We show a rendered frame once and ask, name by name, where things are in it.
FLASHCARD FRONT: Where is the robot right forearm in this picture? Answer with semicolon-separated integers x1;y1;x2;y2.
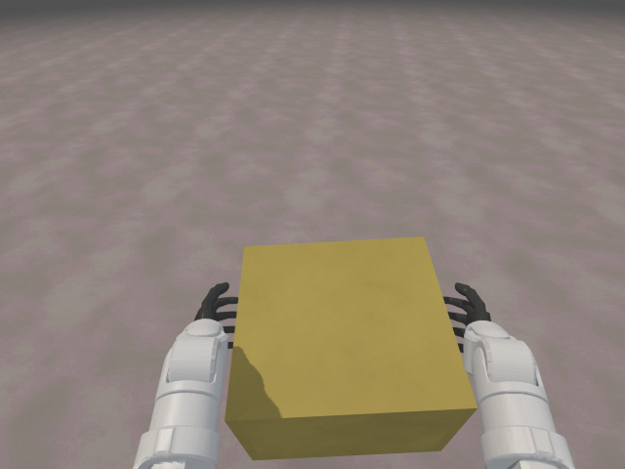
463;320;575;469

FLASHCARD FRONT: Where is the carton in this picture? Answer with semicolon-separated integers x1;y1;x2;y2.
225;236;478;460

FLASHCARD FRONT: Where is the right robot hand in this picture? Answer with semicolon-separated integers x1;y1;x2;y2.
443;282;491;353

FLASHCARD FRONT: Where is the left robot hand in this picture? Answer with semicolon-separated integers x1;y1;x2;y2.
194;282;238;349

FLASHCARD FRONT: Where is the robot left forearm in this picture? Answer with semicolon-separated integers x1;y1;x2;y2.
133;319;229;469

